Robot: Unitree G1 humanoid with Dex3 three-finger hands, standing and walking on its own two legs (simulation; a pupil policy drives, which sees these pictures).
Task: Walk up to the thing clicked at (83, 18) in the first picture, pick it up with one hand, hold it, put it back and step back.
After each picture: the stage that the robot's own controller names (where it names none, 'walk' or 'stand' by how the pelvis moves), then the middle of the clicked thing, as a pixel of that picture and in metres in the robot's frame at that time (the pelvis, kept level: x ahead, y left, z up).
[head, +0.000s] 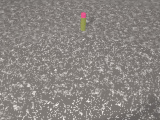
stand; (83, 22) +1.83 -0.05 -0.66
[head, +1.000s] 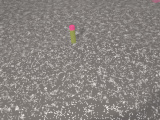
walk; (72, 34) +1.69 +0.20 -0.64
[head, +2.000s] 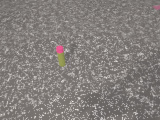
walk; (61, 56) +1.15 +0.26 -0.65
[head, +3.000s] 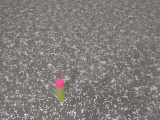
walk; (60, 90) +0.74 +0.18 -0.63
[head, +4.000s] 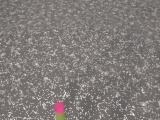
walk; (59, 113) +0.50 +0.13 -0.63
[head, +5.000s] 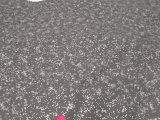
stand; out of the picture +0.44 +0.14 -0.64
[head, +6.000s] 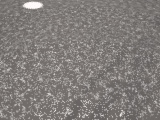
stand; out of the picture +0.43 +0.17 -0.66
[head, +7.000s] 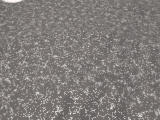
stand; out of the picture +0.38 +0.21 -0.65
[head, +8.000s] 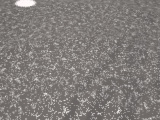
stand; out of the picture +0.41 +0.17 -0.66
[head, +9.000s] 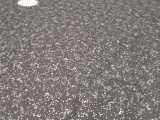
stand; out of the picture +0.41 +0.16 -0.66
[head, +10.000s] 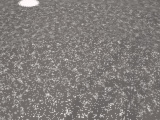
stand; out of the picture +0.40 +0.16 -0.66
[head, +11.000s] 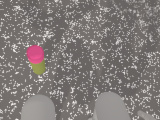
go down; (37, 61) +0.49 +0.17 -0.33
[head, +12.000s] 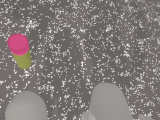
go down; (21, 54) +0.50 +0.19 -0.26
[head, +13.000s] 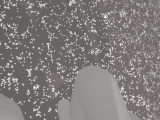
close in; out of the picture +0.49 +0.24 -0.17
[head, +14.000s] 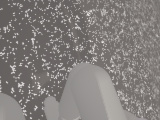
close; out of the picture +0.48 +0.26 -0.17
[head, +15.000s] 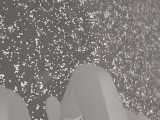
lift; out of the picture +0.42 +0.21 -0.17
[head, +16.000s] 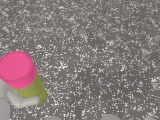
lift; (28, 84) +0.33 +0.16 +0.04
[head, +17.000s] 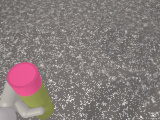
hold; (35, 96) +0.29 +0.15 +0.06
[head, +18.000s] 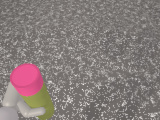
hold; (37, 96) +0.30 +0.15 +0.05
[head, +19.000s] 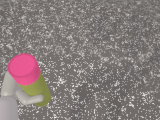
crouch; (34, 85) +0.35 +0.15 +0.01
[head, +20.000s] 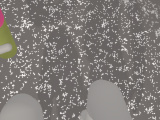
lower; out of the picture +0.49 +0.19 -0.03
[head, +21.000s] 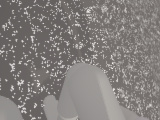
lower; out of the picture +0.46 +0.26 -0.17
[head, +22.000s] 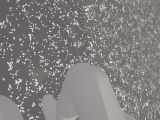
lower; out of the picture +0.46 +0.27 -0.18
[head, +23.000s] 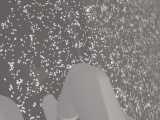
lower; out of the picture +0.46 +0.27 -0.17
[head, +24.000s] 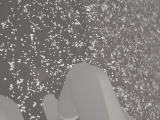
lower; out of the picture +0.46 +0.27 -0.17
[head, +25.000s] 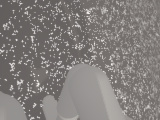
open; out of the picture +0.47 +0.24 -0.18
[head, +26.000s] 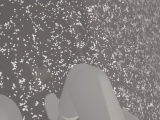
stand; out of the picture +0.46 +0.24 -0.18
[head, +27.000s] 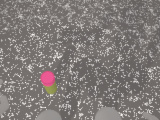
walk; (49, 84) +0.46 +0.15 -0.43
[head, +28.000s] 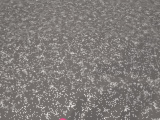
stand; out of the picture +0.41 +0.12 -0.60
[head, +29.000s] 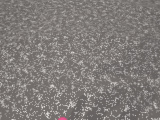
stand; out of the picture +0.42 +0.12 -0.60
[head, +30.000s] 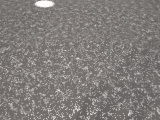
stand; out of the picture +0.43 +0.11 -0.65
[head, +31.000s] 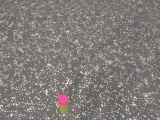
walk; (63, 105) +0.47 +0.09 -0.64
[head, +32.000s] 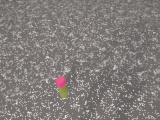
walk; (62, 87) +0.64 +0.18 -0.63
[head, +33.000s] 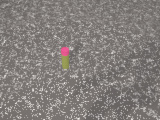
walk; (65, 58) +0.97 +0.12 -0.63
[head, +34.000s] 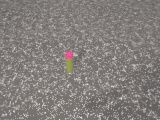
stand; (69, 62) +1.08 +0.12 -0.64
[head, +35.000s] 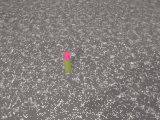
stand; (67, 62) +1.09 +0.14 -0.66
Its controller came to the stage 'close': yes
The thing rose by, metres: 0.70
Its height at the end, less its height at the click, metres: +0.00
